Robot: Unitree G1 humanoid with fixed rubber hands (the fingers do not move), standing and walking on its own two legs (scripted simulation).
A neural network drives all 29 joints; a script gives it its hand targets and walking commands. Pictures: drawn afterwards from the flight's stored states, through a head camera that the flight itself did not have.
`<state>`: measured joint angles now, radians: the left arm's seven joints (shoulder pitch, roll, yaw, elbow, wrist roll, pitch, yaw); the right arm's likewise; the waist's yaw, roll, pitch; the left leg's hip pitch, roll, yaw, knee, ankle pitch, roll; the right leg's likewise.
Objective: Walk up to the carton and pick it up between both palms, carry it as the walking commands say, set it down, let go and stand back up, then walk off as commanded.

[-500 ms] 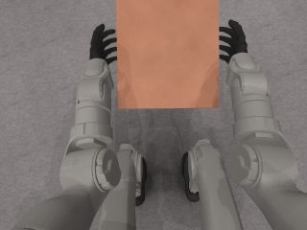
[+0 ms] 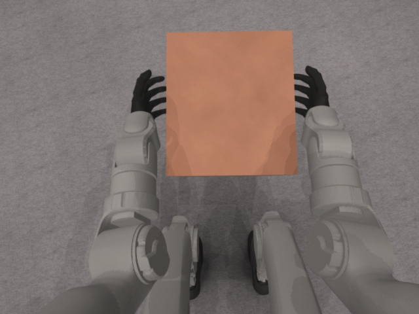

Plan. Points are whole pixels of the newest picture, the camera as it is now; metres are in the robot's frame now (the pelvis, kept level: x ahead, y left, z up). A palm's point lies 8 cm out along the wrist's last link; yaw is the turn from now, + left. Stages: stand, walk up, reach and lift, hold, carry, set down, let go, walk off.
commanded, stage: reach and lift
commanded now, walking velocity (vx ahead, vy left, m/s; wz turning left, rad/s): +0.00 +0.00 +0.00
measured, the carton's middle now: (227, 114) +0.50 -0.02 -0.13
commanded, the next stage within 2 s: none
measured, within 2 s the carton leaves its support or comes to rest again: neither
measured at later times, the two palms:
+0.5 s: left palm (124, 105) +0.46 +0.14 +0.04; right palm (333, 101) +0.45 -0.17 +0.03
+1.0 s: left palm (99, 95) +0.44 +0.14 +0.11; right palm (363, 87) +0.43 -0.17 +0.10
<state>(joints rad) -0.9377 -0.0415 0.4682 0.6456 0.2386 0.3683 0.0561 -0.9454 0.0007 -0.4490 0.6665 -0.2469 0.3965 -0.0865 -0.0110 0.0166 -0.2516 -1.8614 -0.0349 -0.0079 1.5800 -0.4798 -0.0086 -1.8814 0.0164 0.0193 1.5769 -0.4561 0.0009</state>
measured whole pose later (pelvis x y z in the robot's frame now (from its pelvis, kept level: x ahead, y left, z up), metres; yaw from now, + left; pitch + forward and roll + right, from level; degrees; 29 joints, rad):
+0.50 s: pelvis +0.02 +0.00 +0.07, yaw +0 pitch +38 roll +1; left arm -0.79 -0.09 0.48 0.59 0.27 0.37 0.02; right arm -0.79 0.06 -0.47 0.60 -0.30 0.40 -0.01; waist 0.00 0.02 -0.26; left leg -1.57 -0.03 -0.01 1.34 -0.44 -0.01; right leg -1.59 0.02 0.02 1.34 -0.42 0.00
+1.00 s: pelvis +0.04 +0.00 +0.14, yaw -1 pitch +31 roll +0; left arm -0.63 -0.15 0.47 0.50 0.30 0.38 -0.02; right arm -0.63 0.13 -0.46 0.49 -0.33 0.41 0.02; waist 0.00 0.02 -0.22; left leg -1.23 -0.03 -0.03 1.04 -0.36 -0.01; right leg -1.24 0.02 0.02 1.03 -0.34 -0.01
